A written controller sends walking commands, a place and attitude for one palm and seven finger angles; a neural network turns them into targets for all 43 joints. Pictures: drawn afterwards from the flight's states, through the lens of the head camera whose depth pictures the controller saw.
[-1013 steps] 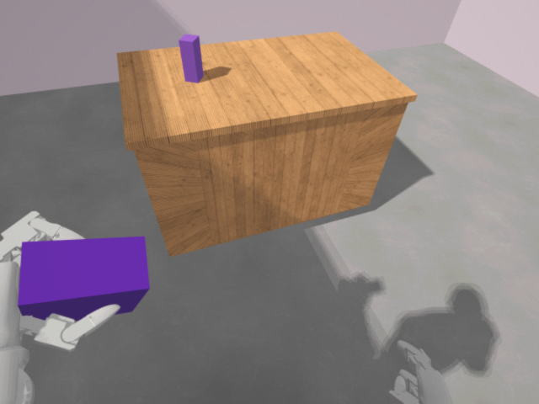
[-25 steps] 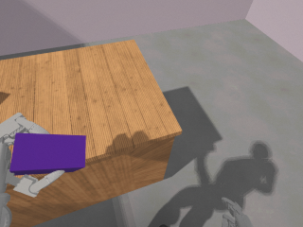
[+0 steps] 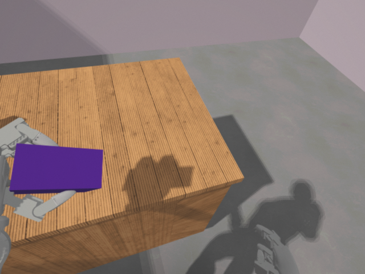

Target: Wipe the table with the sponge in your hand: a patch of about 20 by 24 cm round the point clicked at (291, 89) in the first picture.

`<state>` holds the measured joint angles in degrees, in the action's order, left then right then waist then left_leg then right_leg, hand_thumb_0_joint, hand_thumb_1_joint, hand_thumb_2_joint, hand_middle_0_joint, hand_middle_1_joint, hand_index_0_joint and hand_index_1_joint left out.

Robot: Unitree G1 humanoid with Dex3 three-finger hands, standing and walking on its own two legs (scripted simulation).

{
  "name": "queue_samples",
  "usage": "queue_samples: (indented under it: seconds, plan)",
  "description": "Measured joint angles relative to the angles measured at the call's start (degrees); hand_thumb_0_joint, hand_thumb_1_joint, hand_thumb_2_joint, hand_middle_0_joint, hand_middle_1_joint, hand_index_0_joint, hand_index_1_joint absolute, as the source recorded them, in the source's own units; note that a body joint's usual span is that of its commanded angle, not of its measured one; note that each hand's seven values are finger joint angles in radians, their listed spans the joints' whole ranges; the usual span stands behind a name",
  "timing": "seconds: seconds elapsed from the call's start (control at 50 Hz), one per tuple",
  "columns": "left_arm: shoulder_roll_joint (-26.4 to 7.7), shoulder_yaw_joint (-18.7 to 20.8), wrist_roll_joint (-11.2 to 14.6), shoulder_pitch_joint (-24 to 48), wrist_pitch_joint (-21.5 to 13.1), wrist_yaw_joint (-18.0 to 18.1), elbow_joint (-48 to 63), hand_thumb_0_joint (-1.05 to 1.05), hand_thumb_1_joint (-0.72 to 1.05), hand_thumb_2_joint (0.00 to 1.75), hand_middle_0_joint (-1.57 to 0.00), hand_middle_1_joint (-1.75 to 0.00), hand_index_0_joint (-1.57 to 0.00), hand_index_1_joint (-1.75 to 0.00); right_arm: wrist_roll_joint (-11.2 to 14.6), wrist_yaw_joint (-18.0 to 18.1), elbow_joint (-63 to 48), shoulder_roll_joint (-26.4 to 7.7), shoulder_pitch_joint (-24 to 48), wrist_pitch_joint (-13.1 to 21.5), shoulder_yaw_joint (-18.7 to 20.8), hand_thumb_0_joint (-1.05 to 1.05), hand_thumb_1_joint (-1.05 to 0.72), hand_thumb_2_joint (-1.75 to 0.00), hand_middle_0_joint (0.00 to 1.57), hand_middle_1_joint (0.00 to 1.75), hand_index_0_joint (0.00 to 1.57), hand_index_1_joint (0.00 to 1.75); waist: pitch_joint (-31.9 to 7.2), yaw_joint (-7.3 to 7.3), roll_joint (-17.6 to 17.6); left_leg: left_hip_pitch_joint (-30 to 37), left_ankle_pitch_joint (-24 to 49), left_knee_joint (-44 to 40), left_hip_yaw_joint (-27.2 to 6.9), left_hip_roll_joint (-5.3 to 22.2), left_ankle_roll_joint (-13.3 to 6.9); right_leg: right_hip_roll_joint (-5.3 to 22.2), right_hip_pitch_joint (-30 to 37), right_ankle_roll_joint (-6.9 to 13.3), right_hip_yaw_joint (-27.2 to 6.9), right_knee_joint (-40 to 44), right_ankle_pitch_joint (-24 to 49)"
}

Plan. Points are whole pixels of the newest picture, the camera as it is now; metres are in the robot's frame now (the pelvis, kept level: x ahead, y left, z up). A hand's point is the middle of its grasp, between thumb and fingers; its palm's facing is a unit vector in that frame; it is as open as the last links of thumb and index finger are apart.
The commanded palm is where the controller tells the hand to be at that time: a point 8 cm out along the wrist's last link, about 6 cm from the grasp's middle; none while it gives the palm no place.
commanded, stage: come to a stop and stand still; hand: left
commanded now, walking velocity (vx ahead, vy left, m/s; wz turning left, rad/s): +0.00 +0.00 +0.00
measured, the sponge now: (69, 172) +0.24 +0.22 +0.13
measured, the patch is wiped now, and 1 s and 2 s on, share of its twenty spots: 0.00 0.00 0.00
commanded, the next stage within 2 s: look again from close up in 0.34 s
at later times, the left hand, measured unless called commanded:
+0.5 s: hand (45, 163) +0.23 +0.24 +0.17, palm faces +0.32 -0.87 -0.39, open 9.9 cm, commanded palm +0.18 +0.28 +0.18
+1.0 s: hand (51, 194) +0.19 +0.21 +0.18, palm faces +0.37 -0.85 -0.38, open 9.9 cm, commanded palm +0.14 +0.25 +0.18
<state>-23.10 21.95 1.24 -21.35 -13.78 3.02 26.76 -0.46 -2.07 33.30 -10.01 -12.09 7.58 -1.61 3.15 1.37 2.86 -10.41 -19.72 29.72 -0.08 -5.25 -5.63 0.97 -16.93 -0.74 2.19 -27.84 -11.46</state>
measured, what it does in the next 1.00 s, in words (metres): stands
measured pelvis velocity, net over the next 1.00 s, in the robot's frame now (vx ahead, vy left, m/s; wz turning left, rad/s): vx -0.02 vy -0.03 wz -0.01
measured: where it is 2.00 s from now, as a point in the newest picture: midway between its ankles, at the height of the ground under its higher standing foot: outside the picture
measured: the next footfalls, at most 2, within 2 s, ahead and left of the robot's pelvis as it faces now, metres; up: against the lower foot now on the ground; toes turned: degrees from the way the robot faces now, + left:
none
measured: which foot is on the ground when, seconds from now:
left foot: down 0.00-1.00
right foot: down 0.00-1.00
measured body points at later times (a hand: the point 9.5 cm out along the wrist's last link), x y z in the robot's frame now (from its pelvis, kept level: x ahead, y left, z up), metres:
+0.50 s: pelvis +0.02 +0.00 +0.00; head +0.04 +0.04 +0.45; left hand +0.21 +0.29 +0.19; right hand +0.21 -0.21 -0.06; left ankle -0.05 +0.05 -0.73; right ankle +0.03 -0.14 -0.73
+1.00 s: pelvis -0.02 -0.03 +0.01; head -0.02 -0.02 +0.46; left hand +0.16 +0.25 +0.20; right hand +0.15 -0.26 -0.06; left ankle -0.05 +0.04 -0.73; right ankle +0.03 -0.14 -0.73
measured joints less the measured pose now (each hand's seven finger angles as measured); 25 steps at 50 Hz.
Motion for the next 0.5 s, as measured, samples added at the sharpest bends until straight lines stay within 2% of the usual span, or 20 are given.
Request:
queue_samples:
  seconds: [0.08,0.16,0.22,0.26,0.34,0.44,0.5]
  plan:
    - [-1.51,1.02,0.43,-1.37,-0.47,-0.09,4.19,-0.01,-0.49,1.03,-0.76,-1.32,-0.77,-1.32,-0.13,-0.35,-0.53,-0.41,0.31,-0.42,0.67,0.01,-0.91,-0.90,0.20,0.30,0.20,0.30,0.13,-0.47,-1.35,0.04,-0.90,0.68,-0.92,0.50,0.51,-0.42,1.18,0.12,0.96,1.28,-0.36]
    - [-2.80,2.07,1.60,-3.10,-1.00,-0.26,5.05,-0.01,-0.49,1.03,-0.76,-1.32,-0.77,-1.32,0.63,-0.09,-0.68,-0.62,0.55,-1.57,0.97,0.01,-0.91,-0.90,0.20,0.30,0.20,0.30,-0.76,-0.93,-2.47,-1.18,-1.08,3.45,-1.34,1.05,3.12,-0.76,2.30,0.13,1.76,2.80,-0.28]
    - [-2.35,2.45,2.55,-4.27,-0.56,-0.01,3.14,0.00,-0.49,1.03,-0.76,-1.32,-0.77,-1.32,1.38,0.43,-0.40,-0.85,0.99,-2.51,0.95,0.01,-0.91,-0.90,0.20,0.30,0.20,0.30,-1.51,-0.89,-2.12,-1.73,-0.29,5.12,-0.45,0.93,5.02,-0.45,2.49,0.02,1.30,2.62,-0.64]
    - [-1.27,2.25,2.78,-4.79,0.17,0.24,1.64,0.00,-0.49,1.03,-0.76,-1.32,-0.77,-1.32,1.66,0.96,-0.32,-1.27,1.15,-2.85,0.94,0.01,-0.91,-0.90,0.20,0.30,0.20,0.30,-2.18,-0.70,-2.14,-0.56,-1.01,3.41,-0.01,0.98,4.63,-0.51,2.38,-0.49,0.86,2.26,-1.01]
    - [1.14,0.53,2.48,-3.62,1.52,0.68,-0.11,0.00,-0.49,1.03,-0.76,-1.32,-0.77,-1.33,1.50,2.25,-0.18,-1.59,1.77,-2.72,1.44,0.01,-0.91,-0.90,0.20,0.30,0.20,0.30,-1.98,-0.56,-2.14,1.65,-2.13,-0.61,-0.09,0.95,-0.42,-0.72,2.34,-0.88,0.84,1.88,-1.18]
    - [0.86,-1.45,1.63,-3.08,2.64,0.53,2.69,-0.01,-0.49,1.03,-0.76,-1.32,-0.77,-1.33,0.40,1.63,-1.21,-0.50,1.77,-2.19,1.26,0.01,-0.91,-0.90,0.20,0.30,0.20,0.30,-0.59,-0.59,-0.26,3.25,0.02,-2.73,-0.20,0.41,0.99,0.01,2.87,1.17,1.35,1.29,-0.56]
    - [-0.49,-1.22,1.80,-4.13,2.09,0.33,5.27,-0.01,-0.49,1.03,-0.76,-1.32,-0.77,-1.33,0.63,1.40,-1.93,-0.20,1.47,-2.11,0.78,0.01,-0.91,-0.90,0.20,0.30,0.20,0.30,-1.07,-0.79,-1.08,2.35,-0.60,-1.09,-0.57,1.14,1.66,-0.67,4.09,0.49,1.89,3.92,-0.08]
